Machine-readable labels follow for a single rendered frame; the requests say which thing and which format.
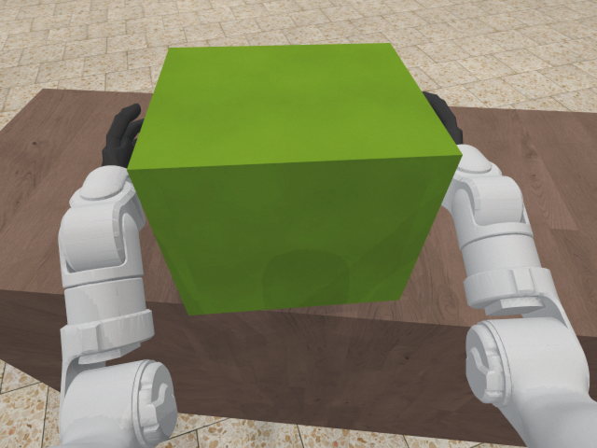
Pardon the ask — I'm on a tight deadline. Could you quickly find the carton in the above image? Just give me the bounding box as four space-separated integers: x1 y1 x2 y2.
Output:
127 43 463 315

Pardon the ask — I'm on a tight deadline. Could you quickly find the robot left upper arm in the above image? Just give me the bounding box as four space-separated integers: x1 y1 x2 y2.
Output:
46 359 178 448

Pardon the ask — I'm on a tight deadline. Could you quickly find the right robot hand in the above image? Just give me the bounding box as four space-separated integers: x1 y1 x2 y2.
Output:
422 91 463 145

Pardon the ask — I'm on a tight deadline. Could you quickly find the pedestal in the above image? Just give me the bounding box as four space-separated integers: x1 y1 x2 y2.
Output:
0 89 597 447

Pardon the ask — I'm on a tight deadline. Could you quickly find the left robot forearm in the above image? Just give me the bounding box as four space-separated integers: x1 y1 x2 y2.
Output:
58 165 155 443

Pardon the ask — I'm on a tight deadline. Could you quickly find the right robot forearm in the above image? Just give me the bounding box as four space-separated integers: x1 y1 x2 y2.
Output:
441 145 590 392

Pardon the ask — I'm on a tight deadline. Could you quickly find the left robot hand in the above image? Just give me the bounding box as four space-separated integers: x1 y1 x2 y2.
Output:
102 104 144 168

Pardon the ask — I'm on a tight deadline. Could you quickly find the robot right upper arm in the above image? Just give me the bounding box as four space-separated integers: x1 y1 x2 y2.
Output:
465 317 597 448

